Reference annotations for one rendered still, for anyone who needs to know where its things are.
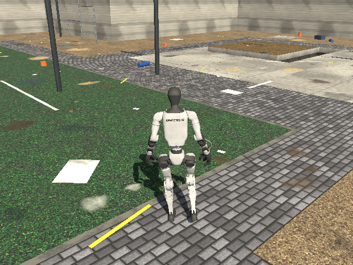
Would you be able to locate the left robot upper arm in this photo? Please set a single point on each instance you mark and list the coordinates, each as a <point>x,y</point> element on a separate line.
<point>155,126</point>

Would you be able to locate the robot left hand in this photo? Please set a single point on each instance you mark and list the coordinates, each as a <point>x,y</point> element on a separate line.
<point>150,157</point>

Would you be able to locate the right robot upper arm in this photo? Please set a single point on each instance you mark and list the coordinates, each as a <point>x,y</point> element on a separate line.
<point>195,124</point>

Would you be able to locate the left robot foot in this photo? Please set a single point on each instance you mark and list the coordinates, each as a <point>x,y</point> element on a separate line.
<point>171,216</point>

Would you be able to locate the robot right forearm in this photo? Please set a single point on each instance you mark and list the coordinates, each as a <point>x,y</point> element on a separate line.
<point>203,145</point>

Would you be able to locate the robot left forearm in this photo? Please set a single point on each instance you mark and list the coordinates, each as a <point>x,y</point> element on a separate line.
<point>150,146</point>

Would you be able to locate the robot right hand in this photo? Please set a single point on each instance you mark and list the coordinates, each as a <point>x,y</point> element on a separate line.
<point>207,157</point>

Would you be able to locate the humanoid robot head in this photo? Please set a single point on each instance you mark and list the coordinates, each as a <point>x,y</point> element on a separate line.
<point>174,95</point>

